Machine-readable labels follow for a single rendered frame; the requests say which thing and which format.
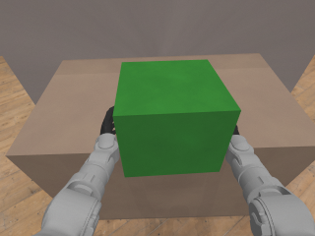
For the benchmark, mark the left robot upper arm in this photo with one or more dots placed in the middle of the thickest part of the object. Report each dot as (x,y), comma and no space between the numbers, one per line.
(72,214)

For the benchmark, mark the carton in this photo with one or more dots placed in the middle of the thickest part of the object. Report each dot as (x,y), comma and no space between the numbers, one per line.
(172,117)

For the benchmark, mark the right robot hand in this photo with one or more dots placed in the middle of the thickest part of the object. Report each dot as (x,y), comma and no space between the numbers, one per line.
(235,132)

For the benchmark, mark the pedestal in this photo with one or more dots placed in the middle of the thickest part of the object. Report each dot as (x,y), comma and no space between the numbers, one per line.
(60,134)

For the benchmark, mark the left robot hand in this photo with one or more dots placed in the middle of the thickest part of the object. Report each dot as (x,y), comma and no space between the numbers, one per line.
(107,124)

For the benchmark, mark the left robot forearm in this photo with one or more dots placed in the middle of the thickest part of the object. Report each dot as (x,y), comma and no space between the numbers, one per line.
(95,172)

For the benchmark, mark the right robot upper arm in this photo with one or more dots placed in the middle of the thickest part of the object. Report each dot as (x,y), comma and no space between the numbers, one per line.
(280,215)

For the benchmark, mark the right robot forearm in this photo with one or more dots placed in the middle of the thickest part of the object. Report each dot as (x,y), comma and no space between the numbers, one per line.
(251,175)

